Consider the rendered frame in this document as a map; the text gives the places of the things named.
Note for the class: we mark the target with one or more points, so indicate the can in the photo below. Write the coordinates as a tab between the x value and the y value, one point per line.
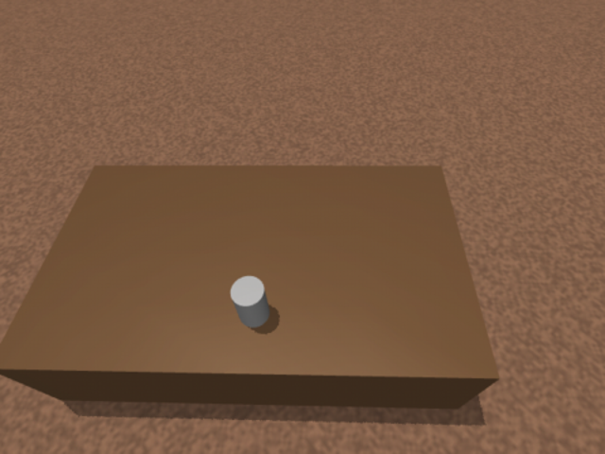
250	301

